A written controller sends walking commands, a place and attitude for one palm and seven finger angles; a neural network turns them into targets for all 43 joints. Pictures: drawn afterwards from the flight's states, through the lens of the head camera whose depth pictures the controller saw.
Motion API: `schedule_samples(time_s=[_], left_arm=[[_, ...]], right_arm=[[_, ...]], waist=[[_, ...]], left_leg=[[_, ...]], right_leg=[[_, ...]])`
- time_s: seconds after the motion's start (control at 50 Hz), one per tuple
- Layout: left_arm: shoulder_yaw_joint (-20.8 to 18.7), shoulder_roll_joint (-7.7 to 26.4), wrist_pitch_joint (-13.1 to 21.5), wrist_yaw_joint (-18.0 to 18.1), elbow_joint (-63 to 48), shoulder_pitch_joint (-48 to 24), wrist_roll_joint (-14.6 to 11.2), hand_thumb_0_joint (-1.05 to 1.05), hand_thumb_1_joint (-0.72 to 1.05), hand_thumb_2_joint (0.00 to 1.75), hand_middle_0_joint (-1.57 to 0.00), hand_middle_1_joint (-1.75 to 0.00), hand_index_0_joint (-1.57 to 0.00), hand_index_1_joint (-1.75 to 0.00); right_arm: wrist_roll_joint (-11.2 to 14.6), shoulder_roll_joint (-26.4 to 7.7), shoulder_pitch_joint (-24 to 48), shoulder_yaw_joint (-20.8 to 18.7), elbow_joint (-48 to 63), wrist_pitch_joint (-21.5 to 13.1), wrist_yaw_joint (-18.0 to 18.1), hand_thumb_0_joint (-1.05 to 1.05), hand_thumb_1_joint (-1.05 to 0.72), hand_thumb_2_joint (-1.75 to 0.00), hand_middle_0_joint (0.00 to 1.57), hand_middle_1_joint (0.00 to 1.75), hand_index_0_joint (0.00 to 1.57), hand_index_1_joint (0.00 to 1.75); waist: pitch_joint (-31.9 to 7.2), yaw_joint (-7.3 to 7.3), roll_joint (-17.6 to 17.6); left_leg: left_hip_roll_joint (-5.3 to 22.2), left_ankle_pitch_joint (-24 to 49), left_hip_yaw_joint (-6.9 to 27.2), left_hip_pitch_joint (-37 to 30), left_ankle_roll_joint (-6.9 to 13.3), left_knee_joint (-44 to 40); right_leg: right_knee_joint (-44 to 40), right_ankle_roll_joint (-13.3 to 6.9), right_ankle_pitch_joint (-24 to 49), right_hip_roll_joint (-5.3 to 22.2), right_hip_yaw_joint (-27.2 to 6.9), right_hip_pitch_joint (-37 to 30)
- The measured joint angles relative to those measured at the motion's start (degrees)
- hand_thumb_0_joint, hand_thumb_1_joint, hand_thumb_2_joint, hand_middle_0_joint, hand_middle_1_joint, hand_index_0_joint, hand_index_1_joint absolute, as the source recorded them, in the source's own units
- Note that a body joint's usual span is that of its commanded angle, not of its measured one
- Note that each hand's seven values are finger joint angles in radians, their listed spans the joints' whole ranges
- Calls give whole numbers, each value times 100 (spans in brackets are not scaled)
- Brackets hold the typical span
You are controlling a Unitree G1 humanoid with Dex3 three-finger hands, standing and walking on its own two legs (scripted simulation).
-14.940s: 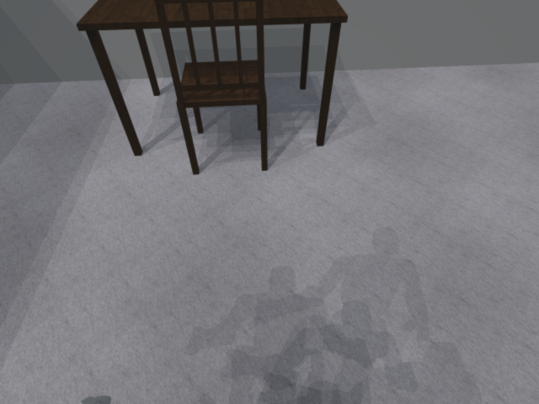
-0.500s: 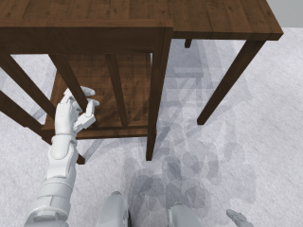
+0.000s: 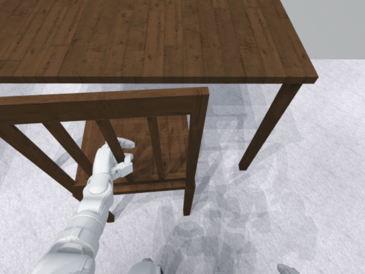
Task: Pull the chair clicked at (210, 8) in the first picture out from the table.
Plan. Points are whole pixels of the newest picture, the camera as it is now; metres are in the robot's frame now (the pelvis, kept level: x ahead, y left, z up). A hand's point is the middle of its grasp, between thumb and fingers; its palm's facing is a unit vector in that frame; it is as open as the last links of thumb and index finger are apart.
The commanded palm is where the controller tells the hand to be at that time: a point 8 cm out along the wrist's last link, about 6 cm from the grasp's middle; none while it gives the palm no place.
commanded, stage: step backward, pulling the chair out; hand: left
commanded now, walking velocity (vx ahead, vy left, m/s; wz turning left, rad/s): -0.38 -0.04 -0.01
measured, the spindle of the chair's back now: (119, 155) +0.40 +0.16 -0.04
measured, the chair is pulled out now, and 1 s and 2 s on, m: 0.07 0.19 0.32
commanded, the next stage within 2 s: none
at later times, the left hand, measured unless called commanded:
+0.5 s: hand (133, 203) +0.28 +0.11 -0.05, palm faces +0.00 -0.99 -0.16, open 5.0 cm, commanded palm +0.28 +0.16 -0.04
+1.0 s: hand (130, 213) +0.25 +0.12 -0.05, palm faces +0.02 -0.98 -0.19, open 5.2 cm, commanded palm +0.25 +0.17 -0.04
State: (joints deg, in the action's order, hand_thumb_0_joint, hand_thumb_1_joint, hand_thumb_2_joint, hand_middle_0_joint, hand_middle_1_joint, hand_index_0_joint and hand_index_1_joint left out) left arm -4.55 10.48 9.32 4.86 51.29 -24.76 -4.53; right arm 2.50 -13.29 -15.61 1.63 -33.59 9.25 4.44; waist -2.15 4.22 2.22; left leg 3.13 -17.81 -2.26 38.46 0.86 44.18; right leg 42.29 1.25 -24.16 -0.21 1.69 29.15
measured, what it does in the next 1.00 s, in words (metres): lifts its left foot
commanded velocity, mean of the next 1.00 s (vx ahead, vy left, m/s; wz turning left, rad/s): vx -0.38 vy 0.00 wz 0.02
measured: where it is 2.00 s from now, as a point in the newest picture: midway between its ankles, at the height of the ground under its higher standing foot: outside the picture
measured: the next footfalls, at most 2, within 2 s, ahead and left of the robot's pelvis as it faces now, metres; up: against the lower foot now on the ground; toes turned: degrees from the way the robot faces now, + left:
left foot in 1.08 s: -0.04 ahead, +0.14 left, +0.00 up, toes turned +0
left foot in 1.88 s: -0.15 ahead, +0.13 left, +0.00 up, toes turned +1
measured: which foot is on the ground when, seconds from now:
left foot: down 0.00-0.90, up 0.92-1.00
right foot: down 0.00-1.00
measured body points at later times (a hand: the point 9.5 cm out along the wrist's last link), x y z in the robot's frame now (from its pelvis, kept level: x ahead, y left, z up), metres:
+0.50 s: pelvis -0.07 -0.01 +0.02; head +0.01 -0.03 +0.46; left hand +0.27 +0.17 -0.03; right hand +0.02 -0.27 -0.12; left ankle +0.03 +0.11 -0.71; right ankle -0.05 -0.13 -0.71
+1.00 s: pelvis -0.10 -0.01 +0.01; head -0.02 -0.03 +0.45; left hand +0.25 +0.17 -0.03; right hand +0.00 -0.26 -0.13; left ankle -0.03 +0.12 -0.69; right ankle -0.05 -0.13 -0.71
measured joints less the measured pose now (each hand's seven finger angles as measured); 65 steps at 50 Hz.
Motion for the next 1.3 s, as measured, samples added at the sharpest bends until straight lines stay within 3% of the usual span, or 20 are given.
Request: schedule_samples(time_s=[0.12, 0.32, 0.54, 0.62, 0.74, 0.8, 0.9, 0.96, 1.02, 1.1, 1.14, 1.24, 1.3], left_arm=[[172, 41, 118, -86, 649, -317, 61, 5, 75, 82, -30, -114, -48, -144], [137, -22, 252, -107, 363, -32, -10, 4, 75, 81, -29, -116, -49, -144], [401, -299, 510, 20, 840, -4, -22, 4, 74, 82, -30, -115, -50, -144], [553, -354, 530, 46, 961, -52, 54, 4, 73, 81, -30, -116, -50, -144], [621, -249, 422, 22, 900, -229, 96, 4, 72, 82, -30, -118, -50, -144], [530, -174, 362, 21, 845, -320, 106, 4, 72, 83, -31, -118, -50, -144], [378, -90, 345, 31, 668, -266, 91, 4, 70, 84, -33, -119, -50, -144], [315, -112, 448, 101, 619, -126, 110, 4, 70, 85, -34, -119, -50, -144], [267, -228, 429, 143, 615, -60, 148, 4, 71, 84, -33, -119, -50, -144], [472, -322, 268, 99, 566, -190, 219, 5, 70, 83, -31, -121, -50, -144], [557, -294, 199, 92, 520, -314, 219, 5, 71, 82, -30, -122, -50, -144], [535, -131, 136, 23, 320, -349, 276, 4, 71, 81, -29, -123, -50, -144], [398, -36, 166, 17, 227, -257, 273, 4, 71, 81, -30, -123, -50, -144]], right_arm=[[-32, -159, 148, -188, -202, -109, 65, 1, -90, -89, 21, 30, 20, 30], [-33, -50, 306, -230, -310, -314, 60, 1, -90, -89, 20, 30, 20, 30], [70, -187, 345, -252, -864, -764, 207, 1, -90, -89, 21, 30, 20, 30], [43, -296, 337, -301, -998, -905, 260, 1, -90, -89, 21, 30, 20, 30], [-91, -153, 412, -253, -890, -1052, 244, 1, -90, -89, 20, 30, 20, 30], [-128, -25, 484, -180, -819, -1119, 191, 1, -90, -89, 20, 30, 20, 30], [-123, 103, 489, -123, -719, -1158, 144, 1, -90, -89, 21, 30, 21, 30], [-111, 51, 478, -127, -827, -1165, 149, 1, -90, -89, 21, 30, 21, 30], [-110, -104, 457, -161, -991, -1144, 178, 1, -90, -89, 21, 30, 21, 30], [-71, -311, 429, -271, -1057, -1034, 254, 1, -90, -89, 21, 30, 21, 30], [-78, -310, 492, -310, -963, -929, 248, 1, -90, -89, 21, 30, 20, 30], [-187, -96, 544, -325, -610, -838, 78, 1, -90, -89, 20, 30, 20, 30], [-211, 67, 609, -253, -513, -830, -29, 1, -90, -89, 20, 30, 20, 30]], waist=[[287, 12, 1], [771, -22, 129], [910, -101, 224], [895, -134, 181], [957, -226, 51], [1095, -223, 77], [1191, -170, 179], [1174, -147, 83], [1093, -97, 17], [1031, -48, -11], [1144, -128, -129], [1236, -183, -228], [1297, -179, -142]], left_leg=[[7, 253, -73, -431, 35, -412], [131, 690, -101, -722, -22, -805], [12, 830, -20, -1000, -92, -1015], [-60, 1087, -86, -1093, 54, -1094], [-50, 1099, -165, -987, 126, -1051], [33, 1120, -106, -936, 72, -948], [118, 870, 40, -752, -37, -702], [-116, -39, 205, -743, -197, -134], [-307, -393, 388, -1086, -269, 56], [-259, 177, 420, -1721, -236, -923], [-313, 214, 338, -1729, -191, -1013], [-211, 287, 289, -1592, -191, -931], [-38, 259, 312, -1535, -273, -808]], right_leg=[[-535, 1, 250, -2, -32, -460], [-793, -68, 644, -132, -68, -646], [-849, -76, 823, -43, 8, -880], [-793, 11, 817, 34, -43, -916], [-406, -125, 302, 43, -101, -650], [-527, -96, 794, -7, -13, -679], [-464, -153, 880, -100, 113, -593], [-445, -167, 869, 18, 21, -557], [-545, -106, 913, 181, -44, -560], [-612, 50, 948, 374, 26, -503], [-755, 86, 1368, 428, -47, -510], [-674, -99, 1099, 298, -105, -486], [-843, -11, 1147, 144, -55, -557]])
